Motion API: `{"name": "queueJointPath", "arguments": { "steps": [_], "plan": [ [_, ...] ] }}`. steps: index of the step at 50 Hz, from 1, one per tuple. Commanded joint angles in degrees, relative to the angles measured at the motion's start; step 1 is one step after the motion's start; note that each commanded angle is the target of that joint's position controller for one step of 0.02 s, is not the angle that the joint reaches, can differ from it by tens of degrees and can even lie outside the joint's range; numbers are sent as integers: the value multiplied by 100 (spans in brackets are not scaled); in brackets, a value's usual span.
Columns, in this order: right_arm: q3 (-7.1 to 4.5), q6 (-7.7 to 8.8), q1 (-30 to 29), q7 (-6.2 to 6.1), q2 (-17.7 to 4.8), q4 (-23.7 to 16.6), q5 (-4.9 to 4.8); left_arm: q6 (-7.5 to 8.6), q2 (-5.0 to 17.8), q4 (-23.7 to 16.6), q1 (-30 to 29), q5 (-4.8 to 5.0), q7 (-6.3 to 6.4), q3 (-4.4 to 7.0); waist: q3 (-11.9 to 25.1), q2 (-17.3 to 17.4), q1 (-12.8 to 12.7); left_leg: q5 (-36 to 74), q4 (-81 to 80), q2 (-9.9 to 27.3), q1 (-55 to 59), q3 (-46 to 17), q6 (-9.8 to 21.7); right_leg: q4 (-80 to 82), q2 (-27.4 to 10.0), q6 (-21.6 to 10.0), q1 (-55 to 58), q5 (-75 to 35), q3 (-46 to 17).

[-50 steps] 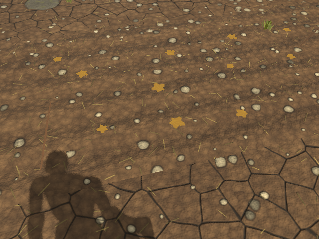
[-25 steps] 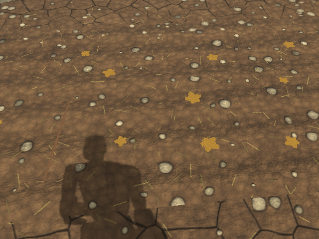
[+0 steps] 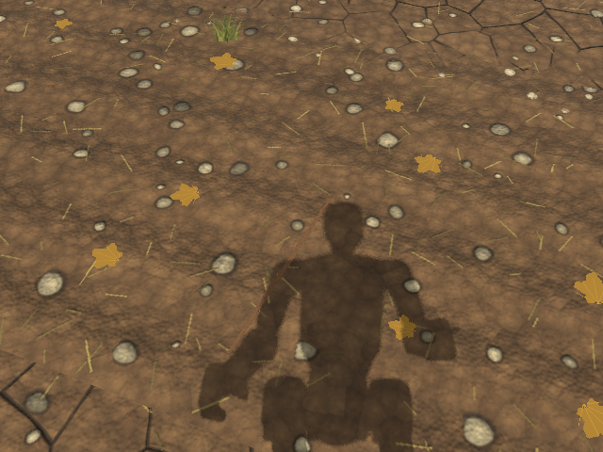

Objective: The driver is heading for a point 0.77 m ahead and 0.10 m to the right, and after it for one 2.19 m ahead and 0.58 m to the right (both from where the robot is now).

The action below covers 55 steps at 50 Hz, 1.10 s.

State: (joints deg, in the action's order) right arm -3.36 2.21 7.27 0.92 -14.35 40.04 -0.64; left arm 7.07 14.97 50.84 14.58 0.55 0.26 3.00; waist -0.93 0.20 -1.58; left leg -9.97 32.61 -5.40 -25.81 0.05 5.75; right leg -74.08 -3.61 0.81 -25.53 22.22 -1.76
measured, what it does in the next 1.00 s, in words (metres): walks ahead: right foot, then left foot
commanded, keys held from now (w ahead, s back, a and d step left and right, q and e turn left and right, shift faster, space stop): w+q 0.04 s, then w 0.76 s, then w+e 0.20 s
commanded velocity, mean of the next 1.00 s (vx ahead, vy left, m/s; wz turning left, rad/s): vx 0.50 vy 0.00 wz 0.12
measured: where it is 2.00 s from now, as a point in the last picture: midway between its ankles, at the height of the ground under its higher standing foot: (337, 231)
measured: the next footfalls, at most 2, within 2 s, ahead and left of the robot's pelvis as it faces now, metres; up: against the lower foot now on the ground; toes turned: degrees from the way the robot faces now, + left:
right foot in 0.36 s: +0.38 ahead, -0.12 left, +0.00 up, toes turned +7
left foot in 0.88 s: +0.63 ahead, +0.16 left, +0.00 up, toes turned +7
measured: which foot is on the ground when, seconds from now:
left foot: down 0.00-0.40, up 0.42-0.86, down 0.88-1.00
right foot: up 0.00-0.34, down 0.36-0.88, up 0.90-1.00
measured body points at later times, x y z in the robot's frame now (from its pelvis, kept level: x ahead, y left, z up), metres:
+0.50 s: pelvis +0.28 -0.04 +0.01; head +0.30 -0.05 +0.46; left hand +0.40 +0.23 -0.09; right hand +0.39 -0.30 -0.12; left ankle +0.17 +0.07 -0.64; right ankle +0.34 -0.13 -0.73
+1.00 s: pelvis +0.54 +0.05 +0.01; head +0.57 +0.06 +0.46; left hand +0.54 +0.33 -0.13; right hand +0.74 -0.19 -0.08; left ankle +0.59 +0.15 -0.73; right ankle +0.44 -0.11 -0.64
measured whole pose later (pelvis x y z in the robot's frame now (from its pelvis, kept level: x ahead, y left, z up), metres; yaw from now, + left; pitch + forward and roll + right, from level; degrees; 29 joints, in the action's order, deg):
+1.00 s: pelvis +0.54 +0.05 +0.01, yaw +4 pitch +3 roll +0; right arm -2.6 5.6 6.3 0.9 -13.9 40.9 0.1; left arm 3.7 16.3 49.8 19.9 1.9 -0.1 3.3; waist -1.2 -1.5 -2.0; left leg -9.1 28.5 0.1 -22.0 3.4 2.2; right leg -64.5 -1.3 -1.4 -22.7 23.9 -2.9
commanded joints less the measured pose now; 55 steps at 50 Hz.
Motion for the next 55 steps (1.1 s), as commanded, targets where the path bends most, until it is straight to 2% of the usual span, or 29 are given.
{"name": "queueJointPath", "arguments": {
  "steps": [1,4,8,10,13,16,17,18,19,20,21,22,23,24,26,28,34,38,41,43,44,45,46,47,48,49,50,52,55],
  "plan": [
    [-254,113,22,-28,-749,-405,24,-45,711,-568,31,-54,84,225,671,-34,-99,1492,-1652,1464,1535,-2141,1144,585,-392,21,-1357,-391,-272],
    [-274,195,161,-83,-799,-317,2,-189,465,-763,-172,-153,98,207,564,135,-171,1940,-1866,1244,782,-1569,1161,1497,-295,187,-1025,-1052,-76],
    [-268,186,798,-184,-722,-12,-55,-126,199,-1001,-1138,-127,44,78,430,315,299,1561,-1789,976,835,-1149,819,3465,-32,120,-701,-2745,12],
    [-270,194,1045,-170,-760,106,-54,-114,256,-1077,-1457,-43,-20,71,350,394,484,992,-1776,1103,995,-1301,771,3933,81,52,-559,-3171,-3],
    [-275,213,1309,-148,-786,252,-66,-63,457,-1270,-1877,-23,-112,99,151,409,622,813,-1505,1432,1618,-1702,767,4291,119,-152,-844,-2673,-93],
    [-284,176,1450,-170,-844,331,-28,37,570,-1339,-1830,-21,-173,118,147,564,535,1387,-1102,1625,2225,-1987,659,4616,255,-408,-689,-1807,26],
    [-277,161,1352,-172,-852,310,-37,65,620,-1254,-1497,-35,-170,153,265,610,320,2038,-814,1514,2264,-1915,571,4877,376,-528,-171,-1807,157],
    [-235,172,1223,-159,-758,256,-39,97,785,-1065,-815,-84,-155,240,703,531,2,2814,-140,1224,2087,-1692,437,4868,325,-728,917,-2051,93],
    [-146,201,1023,-141,-593,98,19,108,1112,-910,210,-135,-126,339,1473,102,-468,2206,1326,851,1258,-1274,214,4688,-494,-1139,2499,-2439,-750],
    [-49,292,1808,-114,-302,144,-97,38,1463,-710,930,-135,-141,472,2303,-1430,-366,-349,3393,21,-946,-734,-278,4938,-1649,-2141,4706,-1427,-3004],
    [-80,341,1677,-104,-603,183,-93,-16,969,-647,1021,28,-161,342,2103,-1357,-462,-2175,4008,130,-1862,-1039,-286,5545,-1864,-2088,4754,-212,-3996],
    [-160,345,1145,-91,-879,76,-143,-56,712,-723,606,67,-139,257,1163,-831,-453,-1727,4312,450,-2308,-993,-268,5714,-1695,-1803,4025,321,-3382],
    [-136,326,768,-106,-806,-15,-90,-103,654,-828,184,6,-132,208,664,-346,-294,-1231,4132,733,-2208,-723,-265,5878,-1481,-1620,3190,42,-2773],
    [-145,308,587,-118,-729,-61,9,-113,545,-851,-74,-39,-155,163,259,-176,-143,-916,3710,904,-2047,-641,-284,6091,-1260,-1566,2470,-427,-2355],
    [-147,273,732,-138,-571,-54,11,-80,437,-841,-242,-84,-181,117,188,-409,114,-625,3227,1126,-1503,-552,-336,6342,-922,-1451,1830,-1196,-1759],
    [-118,247,713,-157,-440,-70,21,-50,547,-757,-158,-39,-179,149,189,-480,171,-404,2833,1196,-1498,-416,-442,6473,-840,-1496,1683,-1911,-1343],
    [7,307,-349,-105,-215,-275,13,-137,849,-535,330,68,-77,234,109,-400,-158,1340,582,1044,-1068,-135,-584,6500,-535,-1235,1672,-2750,-402],
    [8,351,-989,17,-296,-460,-59,-218,900,-341,757,104,-76,243,-78,-445,-394,1446,-100,888,-978,-83,-515,6323,-786,-1205,2166,-2518,-521],
    [-36,402,-1067,107,-466,-564,-56,-305,1001,-253,813,112,-33,280,-95,-532,-261,824,-455,810,-769,-129,-307,5951,-1053,-1088,2638,-2894,-728],
    [-183,435,-222,80,-747,-348,-14,-347,1050,-264,646,125,-9,281,371,-524,285,674,-787,577,588,44,-98,5024,-824,-912,2532,-4160,-598],
    [-310,446,730,26,-1061,-118,59,-340,876,-344,575,68,-8,209,1063,-387,706,933,-528,922,2164,-225,137,3874,-520,-736,1832,-3942,-402],
    [-444,423,1599,-45,-1619,-16,198,-262,349,-536,887,-7,-20,40,2032,664,853,954,-360,2416,4602,-2067,778,1685,201,-343,-310,-1915,52],
    [-399,361,1822,-21,-1462,78,118,-164,254,-480,1237,58,-45,-28,2689,1577,805,51,-1018,3085,5162,-3798,1203,552,534,-254,-1441,1225,-415],
    [-279,332,1630,-42,-1032,74,74,-154,811,-489,788,209,-44,140,1882,977,893,-570,-1233,2841,4551,-3300,944,37,243,-260,-1960,940,-617],
    [-208,327,1219,-54,-867,53,34,-167,879,-619,379,217,-32,167,1155,739,762,-513,-1442,2646,3672,-2528,729,122,6,-270,-2052,388,-442],
    [-146,337,817,-44,-699,51,55,-208,813,-646,197,151,-9,177,731,497,568,-322,-1697,2402,2887,-2014,625,375,-179,-241,-1845,-40,-358],
    [-105,367,545,-21,-551,59,95,-282,741,-632,222,107,-2,208,429,582,361,-90,-1952,2197,2292,-1572,555,596,-323,-219,-1587,-335,-374],
    [-118,446,304,2,-495,126,136,-434,485,-569,464,133,-7,194,275,689,110,262,-2326,2066,1665,-1012,543,691,-414,-169,-1165,-673,-374],
    [-178,513,310,-40,-626,290,173,-536,417,-683,246,101,15,221,75,443,32,962,-2512,2049,1566,-329,552,1021,-418,-79,-1469,-1343,-502]
  ]
}}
